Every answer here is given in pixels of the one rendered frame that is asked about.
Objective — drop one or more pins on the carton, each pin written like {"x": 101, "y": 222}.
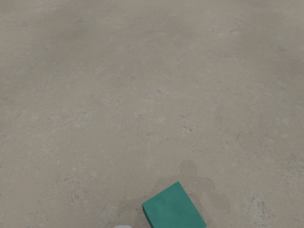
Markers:
{"x": 172, "y": 208}

